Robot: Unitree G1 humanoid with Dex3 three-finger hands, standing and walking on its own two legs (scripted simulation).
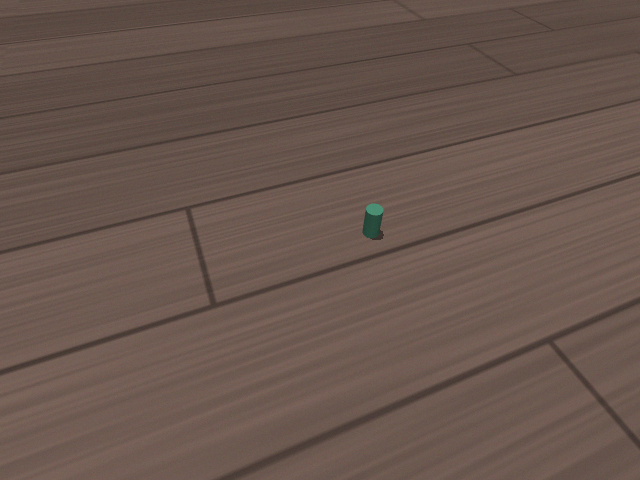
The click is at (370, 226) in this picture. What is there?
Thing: squat round
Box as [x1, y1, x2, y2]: [363, 203, 382, 237]
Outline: 378,204 372,203 366,207 363,234 367,237 375,237 378,234 382,215 382,207
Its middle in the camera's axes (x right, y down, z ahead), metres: +0.23 -0.09 +1.68
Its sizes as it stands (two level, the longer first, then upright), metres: 0.073 0.073 0.139
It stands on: the floor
